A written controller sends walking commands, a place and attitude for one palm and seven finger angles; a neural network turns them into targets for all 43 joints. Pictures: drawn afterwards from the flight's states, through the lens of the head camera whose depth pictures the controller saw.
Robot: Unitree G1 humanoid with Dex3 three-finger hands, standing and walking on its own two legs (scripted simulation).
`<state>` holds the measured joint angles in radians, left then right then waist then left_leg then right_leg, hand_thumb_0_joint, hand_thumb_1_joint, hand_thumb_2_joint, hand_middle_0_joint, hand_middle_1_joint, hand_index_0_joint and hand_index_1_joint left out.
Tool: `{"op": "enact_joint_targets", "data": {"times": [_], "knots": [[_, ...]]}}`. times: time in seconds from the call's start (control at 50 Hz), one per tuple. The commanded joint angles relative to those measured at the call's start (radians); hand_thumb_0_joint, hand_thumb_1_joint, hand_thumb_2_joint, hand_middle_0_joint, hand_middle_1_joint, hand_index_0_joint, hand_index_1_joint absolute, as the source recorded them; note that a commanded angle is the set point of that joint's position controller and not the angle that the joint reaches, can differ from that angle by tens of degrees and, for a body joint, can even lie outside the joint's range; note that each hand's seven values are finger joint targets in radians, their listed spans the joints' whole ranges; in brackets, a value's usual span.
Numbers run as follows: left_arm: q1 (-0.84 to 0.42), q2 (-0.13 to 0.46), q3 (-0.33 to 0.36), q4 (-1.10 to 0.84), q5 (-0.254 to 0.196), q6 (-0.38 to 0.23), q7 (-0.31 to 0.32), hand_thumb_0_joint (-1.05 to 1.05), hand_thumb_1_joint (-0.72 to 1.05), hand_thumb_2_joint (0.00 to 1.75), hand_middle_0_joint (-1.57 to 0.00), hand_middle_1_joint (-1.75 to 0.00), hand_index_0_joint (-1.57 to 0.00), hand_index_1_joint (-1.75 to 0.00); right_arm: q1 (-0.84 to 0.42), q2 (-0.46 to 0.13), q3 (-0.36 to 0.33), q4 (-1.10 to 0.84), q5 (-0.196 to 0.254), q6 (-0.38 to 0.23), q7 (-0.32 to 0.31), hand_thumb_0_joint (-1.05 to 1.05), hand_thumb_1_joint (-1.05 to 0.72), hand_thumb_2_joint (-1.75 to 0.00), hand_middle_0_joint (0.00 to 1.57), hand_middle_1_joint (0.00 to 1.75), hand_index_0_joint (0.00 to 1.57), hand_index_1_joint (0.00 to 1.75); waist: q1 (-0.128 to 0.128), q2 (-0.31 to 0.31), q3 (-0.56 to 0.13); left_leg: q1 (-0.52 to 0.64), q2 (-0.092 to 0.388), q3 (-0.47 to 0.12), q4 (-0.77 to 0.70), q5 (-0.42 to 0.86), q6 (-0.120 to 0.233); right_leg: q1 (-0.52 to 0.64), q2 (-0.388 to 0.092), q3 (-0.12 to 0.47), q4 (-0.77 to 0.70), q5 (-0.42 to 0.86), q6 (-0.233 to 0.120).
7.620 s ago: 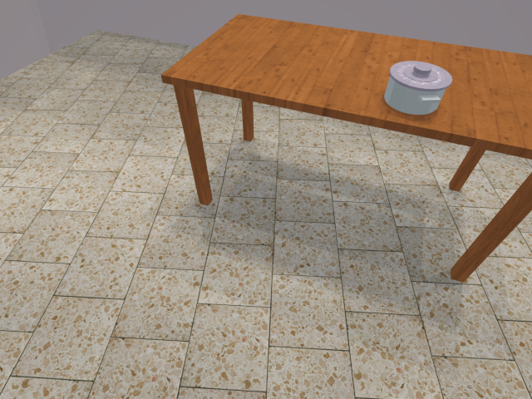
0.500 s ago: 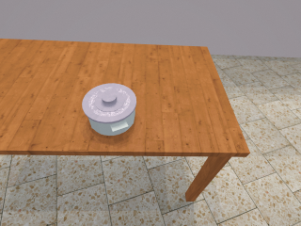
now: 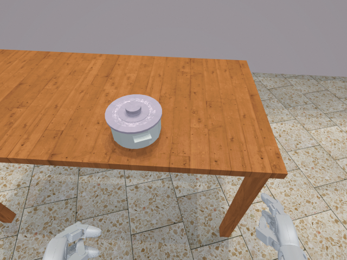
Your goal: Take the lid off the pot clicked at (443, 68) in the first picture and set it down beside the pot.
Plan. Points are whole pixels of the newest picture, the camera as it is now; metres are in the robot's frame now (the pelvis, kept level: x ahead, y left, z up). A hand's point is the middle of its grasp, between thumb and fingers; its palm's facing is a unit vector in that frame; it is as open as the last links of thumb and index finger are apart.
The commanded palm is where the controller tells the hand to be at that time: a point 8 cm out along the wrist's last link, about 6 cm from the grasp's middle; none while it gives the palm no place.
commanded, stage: lift the closed hand beside the body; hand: left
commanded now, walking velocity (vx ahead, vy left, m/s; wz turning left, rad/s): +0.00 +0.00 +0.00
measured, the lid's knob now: (133, 107) +0.53 +0.19 +0.04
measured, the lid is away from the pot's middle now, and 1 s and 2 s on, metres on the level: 0.00 0.00 0.00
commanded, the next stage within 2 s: raise the hand higher, near the body in 0.16 s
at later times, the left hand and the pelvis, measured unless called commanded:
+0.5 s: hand (74, 242) +0.15 +0.22 +0.00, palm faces +0.22 -0.91 -0.36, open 3.1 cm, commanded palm +0.11 +0.26 +0.04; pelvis +0.02 +0.00 +0.00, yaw -1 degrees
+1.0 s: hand (63, 208) +0.19 +0.24 +0.08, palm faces +0.28 -0.88 -0.38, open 3.1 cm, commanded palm +0.14 +0.28 +0.11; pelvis +0.03 +0.01 +0.01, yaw -1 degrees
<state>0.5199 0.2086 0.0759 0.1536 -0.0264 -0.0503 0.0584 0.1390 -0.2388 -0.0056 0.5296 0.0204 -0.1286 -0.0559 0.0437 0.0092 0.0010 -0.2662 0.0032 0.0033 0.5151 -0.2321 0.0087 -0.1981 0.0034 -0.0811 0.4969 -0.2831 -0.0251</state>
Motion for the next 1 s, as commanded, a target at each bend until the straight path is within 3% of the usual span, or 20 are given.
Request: {"op": "enact_joint_targets", "data": {"times": [0.0, 0.06, 0.08, 0.14, 0.16, 0.18, 0.22, 0.26, 0.32, 0.36, 0.42, 0.46, 0.5, 0.56, 0.58, 0.66, 0.82, 0.88, 0.94, 0.98], "knots": [[-0.062, 0.129, 0.06, -0.235, -0.009, -0.068, 0.018, 0.0, 0.9, 0.9, -1.26, -1.45, -1.26, -1.45, -0.031, -0.084, -0.021, -0.121, -0.005, -0.034, -0.023, 0.0, -0.9, -0.9, 0.2, 0.3, 0.2, 0.3, -0.034, 0.008, -0.016, 0.076, -0.02, 0.015, -0.071, -0.024, 0.024, -0.089, -0.019, 0.058, -0.158, -0.008, 0.011], [-0.024, 0.164, 0.097, -0.263, -0.008, -0.065, 0.024, 0.0, 0.9, 0.9, -1.3, -1.5, -1.3, -1.5, -0.034, -0.084, -0.021, -0.11, -0.007, -0.039, -0.03, 0.0, -0.9, -0.9, 0.2, 0.3, 0.2, 0.3, -0.021, 0.042, -0.038, 0.104, -0.02, 0.015, -0.068, 0.019, 0.027, -0.063, -0.022, 0.06, -0.16, 0.038, 0.01], [-0.006, 0.142, 0.084, -0.271, -0.011, -0.061, 0.022, 0.0, 0.9, 0.9, -1.3, -1.5, -1.3, -1.5, -0.04, -0.077, -0.018, -0.11, -0.009, -0.041, -0.031, 0.0, -0.9, -0.9, 0.2, 0.3, 0.2, 0.3, -0.017, 0.037, -0.035, 0.098, -0.019, 0.015, -0.073, 0.028, 0.026, -0.051, -0.022, 0.054, -0.157, 0.049, 0.01], [0.051, 0.155, 0.107, -0.284, -0.008, -0.053, 0.025, 0.0, 0.9, 0.9, -1.3, -1.5, -1.3, -1.5, -0.05, -0.074, -0.02, -0.098, -0.013, -0.046, -0.034, 0.0, -0.9, -0.9, 0.2, 0.3, 0.2, 0.3, -0.005, -0.008, -0.053, 0.109, -0.013, 0.011, -0.076, 0.091, 0.03, -0.017, -0.023, 0.051, -0.14, 0.127, 0.013], [0.072, 0.171, 0.127, -0.281, -0.006, -0.05, 0.026, 0.0, 0.9, 0.9, -1.3, -1.5, -1.3, -1.5, -0.055, -0.077, -0.022, -0.091, -0.011, -0.045, -0.034, 0.0, -0.9, -0.9, 0.2, 0.3, 0.2, 0.3, 0.0, 0.005, -0.035, 0.108, -0.012, 0.011, -0.075, 0.09, 0.029, -0.021, -0.022, 0.052, -0.148, 0.121, 0.013], [0.071, 0.147, 0.102, -0.294, -0.008, -0.049, 0.023, 0.0, 0.9, 0.9, -1.3, -1.5, -1.3, -1.5, -0.056, -0.071, -0.019, -0.091, -0.011, -0.047, -0.033, 0.0, -0.9, -0.9, 0.2, 0.3, 0.2, 0.3, -0.006, 0.015, -0.038, 0.11, -0.013, 0.013, -0.077, 0.096, 0.03, -0.016, -0.024, 0.05, -0.146, 0.132, 0.014], [0.081, 0.164, 0.116, -0.315, -0.005, -0.052, 0.024, 0.0, 0.9, 0.9, -1.3, -1.5, -1.3, -1.5, -0.062, -0.073, -0.021, -0.085, -0.012, -0.054, -0.033, 0.0, -0.9, -0.9, 0.2, 0.3, 0.2, 0.3, 0.0, -0.018, -0.039, 0.11, -0.009, 0.005, -0.082, 0.107, 0.032, -0.01, -0.025, 0.047, -0.142, 0.135, 0.016], [0.12, 0.185, 0.143, -0.344, -0.001, -0.052, 0.027, 0.0, 0.9, 0.9, -1.3, -1.5, -1.3, -1.5, -0.066, -0.07, -0.022, -0.075, -0.013, -0.058, -0.032, 0.0, -0.9, -0.9, 0.2, 0.3, 0.2, 0.3, 0.013, 0.013, -0.044, 0.127, -0.009, 0.006, -0.085, 0.136, 0.032, 0.002, -0.025, 0.044, -0.142, 0.162, 0.014], [0.128, 0.157, 0.107, -0.384, 0.002, -0.054, 0.024, 0.0, 0.9, 0.9, -1.3, -1.5, -1.3, -1.5, -0.068, -0.066, -0.022, -0.073, -0.013, -0.07, -0.03, 0.0, -0.9, -0.9, 0.2, 0.3, 0.2, 0.3, 0.004, -0.007, -0.041, 0.138, -0.004, 0.006, -0.09, 0.148, 0.034, 0.0, -0.025, 0.038, -0.137, 0.171, 0.018], [0.15, 0.166, 0.125, -0.391, 0.004, -0.057, 0.025, 0.0, 0.9, 0.9, -1.3, -1.5, -1.3, -1.5, -0.071, -0.068, -0.026, -0.064, -0.011, -0.071, -0.029, 0.0, -0.9, -0.9, 0.2, 0.3, 0.2, 0.3, 0.009, -0.012, -0.015, 0.141, -0.002, 0.005, -0.094, 0.148, 0.033, -0.008, -0.023, 0.037, -0.149, 0.162, 0.017], [0.183, 0.162, 0.123, -0.442, 0.004, -0.065, 0.026, 0.0, 0.9, 0.9, -1.3, -1.5, -1.3, -1.5, -0.066, -0.063, -0.029, -0.067, -0.013, -0.08, -0.027, 0.0, -0.9, -0.9, 0.2, 0.3, 0.2, 0.3, 0.014, -0.021, -0.043, 0.156, 0.0, 0.005, -0.099, 0.173, 0.034, 0.012, -0.023, 0.031, -0.136, 0.187, 0.018], [0.162, 0.19, 0.152, -0.465, 0.005, -0.068, 0.029, 0.0, 0.9, 0.9, -1.3, -1.5, -1.3, -1.5, -0.069, -0.067, -0.03, -0.062, -0.012, -0.076, -0.026, 0.0, -0.9, -0.9, 0.2, 0.3, 0.2, 0.3, 0.015, -0.011, -0.029, 0.159, -0.001, 0.002, -0.102, 0.172, 0.032, 0.008, -0.021, 0.035, -0.145, 0.181, 0.017], [0.153, 0.18, 0.138, -0.501, 0.004, -0.074, 0.028, 0.0, 0.9, 0.9, -1.3, -1.5, -1.3, -1.5, -0.065, -0.064, -0.026, -0.069, -0.012, -0.08, -0.025, 0.0, -0.9, -0.9, 0.2, 0.3, 0.2, 0.3, 0.013, 0.021, -0.032, 0.169, -0.001, 0.004, -0.106, 0.179, 0.031, 0.011, -0.023, 0.036, -0.144, 0.189, 0.015], [0.168, 0.19, 0.159, -0.522, 0.004, -0.076, 0.03, 0.0, 0.9, 0.9, -1.3, -1.5, -1.3, -1.5, -0.066, -0.062, -0.028, -0.069, -0.013, -0.075, -0.023, 0.0, -0.9, -0.9, 0.2, 0.3, 0.2, 0.3, 0.018, 0.007, -0.023, 0.177, 0.002, 0.003, -0.112, 0.195, 0.029, 0.016, -0.017, 0.031, -0.149, 0.198, 0.014], [0.174, 0.168, 0.14, -0.525, 0.001, -0.075, 0.027, 0.0, 0.9, 0.9, -1.3, -1.5, -1.3, -1.5, -0.066, -0.06, -0.027, -0.075, -0.013, -0.074, -0.022, 0.0, -0.9, -0.9, 0.2, 0.3, 0.2, 0.3, 0.013, 0.007, -0.015, 0.174, 0.003, 0.005, -0.112, 0.192, 0.029, 0.015, -0.017, 0.029, -0.148, 0.2, 0.015], [0.154, 0.198, 0.168, -0.592, 0.003, -0.082, 0.029, 0.0, 0.9, 0.9, -1.3, -1.5, -1.3, -1.5, -0.065, -0.063, -0.024, -0.078, -0.015, -0.072, -0.016, 0.0, -0.9, -0.9, 0.2, 0.3, 0.2, 0.3, 0.019, 0.052, -0.027, 0.193, 0.004, -0.001, -0.116, 0.222, 0.026, 0.026, -0.015, 0.034, -0.149, 0.218, 0.011], [0.112, 0.192, 0.169, -0.655, -0.003, -0.086, 0.029, 0.0, 0.9, 0.9, -1.3, -1.5, -1.3, -1.5, -0.062, -0.062, -0.014, -0.094, -0.019, -0.06, -0.008, 0.0, -0.9, -0.9, 0.2, 0.3, 0.2, 0.3, 0.015, 0.032, -0.029, 0.205, 0.014, -0.013, -0.126, 0.246, 0.019, 0.038, -0.011, 0.027, -0.145, 0.227, 0.011], [0.093, 0.193, 0.17, -0.692, -0.004, -0.086, 0.03, 0.0, 0.9, 0.9, -1.3, -1.5, -1.3, -1.5, -0.066, -0.06, -0.007, -0.098, -0.019, -0.06, -0.004, 0.0, -0.9, -0.9, 0.2, 0.3, 0.2, 0.3, 0.015, 0.061, -0.036, 0.211, 0.014, -0.018, -0.128, 0.254, 0.017, 0.044, -0.01, 0.027, -0.146, 0.227, 0.009], [0.088, 0.214, 0.205, -0.673, -0.011, -0.086, 0.033, 0.0, 0.9, 0.9, -1.3, -1.5, -1.3, -1.5, -0.072, -0.062, -0.01, -0.094, -0.019, -0.051, -0.007, 0.0, -0.9, -0.9, 0.2, 0.3, 0.2, 0.3, 0.02, -0.008, -0.029, 0.199, 0.015, -0.015, -0.132, 0.232, 0.019, 0.048, -0.011, 0.028, -0.153, 0.221, 0.014], [0.053, 0.218, 0.201, -0.72, -0.011, -0.094, 0.034, 0.0, 0.9, 0.9, -1.3, -1.5, -1.3, -1.5, -0.078, -0.061, -0.006, -0.1, -0.019, -0.054, -0.006, 0.0, -0.9, -0.9, 0.2, 0.3, 0.2, 0.3, 0.016, 0.046, -0.034, 0.205, 0.012, -0.012, -0.131, 0.216, 0.018, 0.048, -0.012, 0.034, -0.16, 0.206, 0.012]]}}
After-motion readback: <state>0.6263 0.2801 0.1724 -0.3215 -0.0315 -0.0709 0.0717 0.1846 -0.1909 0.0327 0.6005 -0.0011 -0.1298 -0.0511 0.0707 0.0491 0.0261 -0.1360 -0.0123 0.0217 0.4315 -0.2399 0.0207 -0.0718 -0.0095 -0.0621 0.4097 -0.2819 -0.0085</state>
